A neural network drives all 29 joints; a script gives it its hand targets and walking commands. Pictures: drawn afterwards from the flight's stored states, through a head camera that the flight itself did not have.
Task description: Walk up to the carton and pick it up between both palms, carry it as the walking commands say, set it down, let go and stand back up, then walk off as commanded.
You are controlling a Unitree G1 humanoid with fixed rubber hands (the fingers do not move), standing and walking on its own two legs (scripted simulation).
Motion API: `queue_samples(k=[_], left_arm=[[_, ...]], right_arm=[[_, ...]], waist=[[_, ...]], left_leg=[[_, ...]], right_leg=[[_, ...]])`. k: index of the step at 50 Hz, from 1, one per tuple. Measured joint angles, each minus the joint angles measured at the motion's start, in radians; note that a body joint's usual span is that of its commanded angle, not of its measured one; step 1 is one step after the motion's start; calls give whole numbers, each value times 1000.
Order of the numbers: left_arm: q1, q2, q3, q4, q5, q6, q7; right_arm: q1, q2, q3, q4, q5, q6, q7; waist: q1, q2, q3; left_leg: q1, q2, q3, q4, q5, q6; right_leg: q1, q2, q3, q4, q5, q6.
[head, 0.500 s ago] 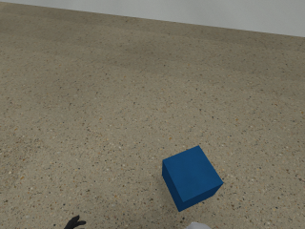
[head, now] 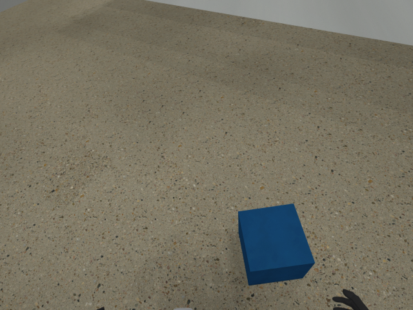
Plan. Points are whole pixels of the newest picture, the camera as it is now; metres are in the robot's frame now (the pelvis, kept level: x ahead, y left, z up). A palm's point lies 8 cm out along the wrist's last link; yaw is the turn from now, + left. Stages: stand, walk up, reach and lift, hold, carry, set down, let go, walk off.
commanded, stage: walk off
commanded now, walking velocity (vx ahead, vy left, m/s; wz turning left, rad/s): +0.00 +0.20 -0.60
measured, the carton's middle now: (270, 245) +0.47 -0.17 -0.65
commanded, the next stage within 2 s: none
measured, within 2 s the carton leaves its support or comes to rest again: neither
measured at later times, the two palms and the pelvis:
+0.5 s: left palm out of the picture +0.04 +0.35 -0.12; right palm out of the picture -0.04 -0.17 -0.13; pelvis -0.06 +0.10 -0.01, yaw -12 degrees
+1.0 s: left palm out of the picture +0.09 +0.36 -0.08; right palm out of the picture -0.07 -0.15 -0.14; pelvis -0.07 +0.12 +0.01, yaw -29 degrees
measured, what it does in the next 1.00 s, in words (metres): steps to the left, turning right: left foot, then right foot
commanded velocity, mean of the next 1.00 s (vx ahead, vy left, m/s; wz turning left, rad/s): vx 0.00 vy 0.20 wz -0.60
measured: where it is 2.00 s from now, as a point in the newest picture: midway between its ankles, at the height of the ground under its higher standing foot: outside the picture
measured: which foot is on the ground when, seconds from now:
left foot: up 0.00-0.44, down 0.46-0.76, up 0.78-1.00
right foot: down 0.00-0.46, up 0.48-0.74, down 0.76-1.00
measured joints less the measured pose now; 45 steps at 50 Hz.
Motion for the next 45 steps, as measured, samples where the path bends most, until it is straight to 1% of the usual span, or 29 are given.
queue_samples(k=[4, 7, 11, 17, 20, 22, 23, 24, 25, 26, 29, 30, 31, 32, 34, 36, 37, 38, 39, 40, 41, 43, 45], left_arm=[[4, 0, 0, 32, 0, -1, 0], [4, 0, 0, 44, 0, 0, 0], [4, 0, 0, 57, 0, 8, 0], [3, 0, 0, 62, 0, 44, 0], [3, 0, 0, 61, 0, 56, 0], [3, 0, 0, 60, 0, 66, 0], [3, 0, 0, 56, 0, 68, -1], [1, 2, 0, 51, 0, 68, -1], [0, 3, 0, 51, 0, 73, -1], [0, 3, 0, 51, 0, 80, -3], [1, 4, 0, 41, 0, 79, -7], [1, 4, 0, 42, 0, 79, -8], [1, 5, 0, 41, 0, 77, -8], [1, 5, 0, 41, 0, 75, -8], [2, 5, 0, 41, 0, 70, -8], [2, 6, 0, 40, -2, 60, -8], [2, 6, 0, 39, -2, 52, -8], [1, 5, 0, 37, -2, 40, -8], [1, 5, 0, 35, -2, 30, -8], [2, 5, 0, 35, -2, 27, -8], [7, 5, 0, 37, -2, 28, -8], [20, 5, 0, 42, -2, 34, -8], [28, 5, 0, 45, -2, 36, -4]], right_arm=[[-10, 11, 8, 0, 0, 11, 0], [-15, 12, 9, 0, 0, 13, 0], [-21, 12, 9, 0, 0, 13, 1], [-1, 11, 9, 0, 0, 13, 16], [36, 11, 9, 0, 0, 13, 17], [71, 11, 9, 0, 0, 12, 15], [96, 7, 9, 0, 0, 7, 14], [115, 10, 10, 3, 0, 7, 13], [134, 15, 13, 7, 0, 6, 13], [156, 19, 16, 7, 0, 6, 11], [197, 28, 18, 7, 0, 6, -1], [197, 28, 18, 6, 0, 6, -6], [190, 28, 18, 6, 0, 4, -11], [180, 28, 18, 5, 0, 0, -15], [160, 28, 19, 4, 0, -11, -22], [145, 29, 19, 4, 0, -12, -25], [142, 29, 19, 4, 0, -12, -27], [142, 28, 19, 3, 0, -12, -28], [131, 29, 19, 3, 0, -10, -29], [121, 29, 19, 3, 0, -8, -28], [111, 28, 19, 3, 0, -7, -26], [87, 21, 19, -3, -1, -7, -14], [58, 18, 19, -12, -5, -7, -3]], waist=[[14, -1, 3], [25, -1, 13], [37, -1, 31], [38, -4, 50], [37, -14, 49], [33, -18, 49], [31, -6, 42], [30, -5, 50], [29, -10, 56], [25, -11, 56], [22, -13, 55], [23, -17, 50], [23, -21, 47], [24, -24, 47], [23, -24, 46], [23, -24, 45], [23, -23, 45], [22, -18, 44], [22, -14, 57], [23, -15, 68], [23, -20, 69], [23, -23, 63], [25, -23, 61]], left_leg=[[81, 0, 1, -102, 1, 0], [108, 0, 1, -106, 1, 0], [119, 1, 1, -106, 1, 0], [135, 10, 0, -121, 1, 0], [196, 10, 7, -216, 2, 0], [268, 11, 18, -357, 30, 2], [305, 28, 15, -451, 28, 9], [308, 38, 23, -472, 68, 18], [307, 41, 38, -460, 93, 31], [308, 45, 49, -458, 107, 44], [309, 59, 72, -460, 118, 61], [304, 58, 85, -460, 117, 63], [298, 56, 99, -460, 116, 65], [292, 55, 116, -460, 116, 67], [286, 52, 151, -460, 115, 70], [285, 47, 186, -457, 110, 70], [278, 46, 199, -439, 101, 70], [255, 49, 204, -393, 81, 70], [228, 48, 198, -323, 39, 70], [192, 34, 181, -236, 4, 70], [148, 17, 167, -147, -3, 70], [64, 3, 159, -29, 7, 70], [0, 5, 152, 4, 45, 70]], right_leg=[[0, -1, 12, -10, 18, 0], [1, -5, 28, -18, 36, 2], [1, -11, 60, -39, 72, 13], [-10, -12, 123, -58, 123, 42], [-20, -9, 162, -58, 143, 66], [-29, 0, 187, -57, 158, 90], [-50, 17, 189, -34, 131, 102], [-81, 29, 196, 31, 32, 106], [-105, 41, 208, 114, -63, 106], [-129, 56, 214, 215, -111, 107], [-168, 101, 217, 532, -129, 107], [-168, 108, 217, 595, -130, 107], [-161, 109, 214, 610, -131, 107], [-148, 108, 211, 596, -139, 108], [-110, 96, 203, 499, -185, 109], [-50, 77, 193, 316, -210, 109], [-11, 69, 187, 200, -162, 109], [13, 66, 185, 119, -108, 98], [8, 70, 190, 125, -89, 72], [7, 69, 198, 130, -81, 50], [7, 64, 211, 121, -74, 36], [6, 54, 241, 80, -48, 31], [6, 47, 276, 34, -13, 39]])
